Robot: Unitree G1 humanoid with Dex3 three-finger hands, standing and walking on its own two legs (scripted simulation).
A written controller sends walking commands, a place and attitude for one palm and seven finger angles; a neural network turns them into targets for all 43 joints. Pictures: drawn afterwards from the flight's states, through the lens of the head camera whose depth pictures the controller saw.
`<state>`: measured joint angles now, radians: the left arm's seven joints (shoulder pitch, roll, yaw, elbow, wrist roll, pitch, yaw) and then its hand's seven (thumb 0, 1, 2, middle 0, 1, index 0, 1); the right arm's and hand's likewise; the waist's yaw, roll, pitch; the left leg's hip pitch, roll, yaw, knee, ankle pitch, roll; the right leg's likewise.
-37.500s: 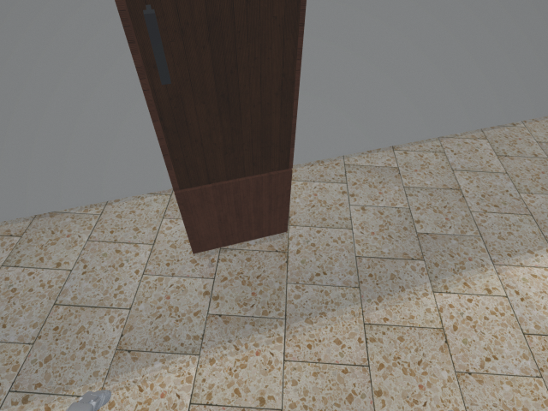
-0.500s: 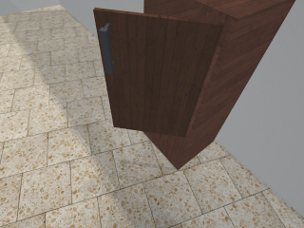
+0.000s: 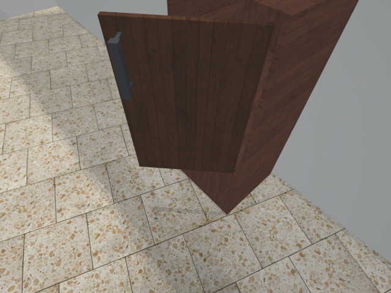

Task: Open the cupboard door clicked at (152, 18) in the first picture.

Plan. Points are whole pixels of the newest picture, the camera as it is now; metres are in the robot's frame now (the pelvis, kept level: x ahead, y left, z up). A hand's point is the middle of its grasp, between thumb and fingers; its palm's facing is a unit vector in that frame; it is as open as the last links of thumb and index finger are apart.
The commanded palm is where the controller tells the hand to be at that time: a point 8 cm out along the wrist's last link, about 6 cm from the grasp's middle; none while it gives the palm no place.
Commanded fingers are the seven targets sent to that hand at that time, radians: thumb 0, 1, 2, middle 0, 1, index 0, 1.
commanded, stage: look again from close up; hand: left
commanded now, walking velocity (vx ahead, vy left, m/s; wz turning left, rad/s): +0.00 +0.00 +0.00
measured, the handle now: (123, 66) +0.59 +0.22 +0.14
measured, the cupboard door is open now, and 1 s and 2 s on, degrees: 44 44 44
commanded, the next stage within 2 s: raise the hand with hooked fingers in 0.44 s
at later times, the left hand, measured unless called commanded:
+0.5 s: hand out of the picture +0.02 +0.13 -0.17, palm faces +0.02 -0.97 -0.23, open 7.3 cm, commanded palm none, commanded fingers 0.00 0.90 0.90 -0.20 -0.30 -0.20 -0.30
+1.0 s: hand out of the picture +0.13 +0.15 -0.03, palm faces +0.06 -1.00 +0.02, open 8.8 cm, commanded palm +0.14 +0.21 +0.00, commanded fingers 0.00 0.34 0.66 -0.24 -0.66 -0.24 -0.66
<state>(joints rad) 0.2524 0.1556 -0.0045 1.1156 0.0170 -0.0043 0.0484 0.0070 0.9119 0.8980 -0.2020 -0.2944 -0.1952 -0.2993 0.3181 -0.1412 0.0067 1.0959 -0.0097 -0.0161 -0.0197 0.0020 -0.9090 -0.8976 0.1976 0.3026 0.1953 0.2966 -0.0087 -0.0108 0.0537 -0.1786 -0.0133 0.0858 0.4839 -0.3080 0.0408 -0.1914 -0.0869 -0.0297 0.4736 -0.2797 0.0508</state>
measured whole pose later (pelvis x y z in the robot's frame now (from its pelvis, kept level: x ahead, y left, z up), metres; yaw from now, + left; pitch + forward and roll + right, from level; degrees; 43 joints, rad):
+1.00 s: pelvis -0.03 -0.06 -0.04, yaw +2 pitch +8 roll +0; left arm 0.44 0.20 0.23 0.18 -0.29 -0.42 -0.42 0.01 0.56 0.75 -0.23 -0.51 -0.23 -0.52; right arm 0.15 -0.29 -0.06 0.50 0.03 -0.27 -0.05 0.01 -0.90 -0.90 0.20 0.30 0.19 0.30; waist 0.04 -0.03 -0.08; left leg -0.59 0.05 0.00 0.89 -0.43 -0.04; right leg -0.60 -0.04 -0.08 0.90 -0.44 -0.02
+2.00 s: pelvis -0.02 -0.04 -0.01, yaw +2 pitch +0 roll -1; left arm -0.06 0.42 0.43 0.18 -0.32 0.02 -0.49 -0.01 -0.48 0.31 -0.30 -1.18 -0.29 -1.19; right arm 0.22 -0.26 0.08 0.60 0.06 -0.26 -0.11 0.01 -0.90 -0.90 0.20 0.30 0.20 0.30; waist 0.06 0.04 -0.02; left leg -0.27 0.04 0.01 0.60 -0.33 -0.01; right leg -0.25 -0.03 -0.09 0.56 -0.31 0.01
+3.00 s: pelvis -0.03 -0.04 +0.00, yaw +2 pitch +0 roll +0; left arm -0.37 0.48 0.43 0.49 -0.27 0.02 -0.50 -0.01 -0.50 0.30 -0.30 -1.20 -0.30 -1.20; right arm 0.24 -0.28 0.09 0.63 0.07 -0.23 -0.13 0.01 -0.90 -0.90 0.20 0.30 0.20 0.30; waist 0.04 0.03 0.01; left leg -0.24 0.04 0.01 0.52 -0.27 -0.02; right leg -0.24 -0.04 -0.09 0.50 -0.26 0.00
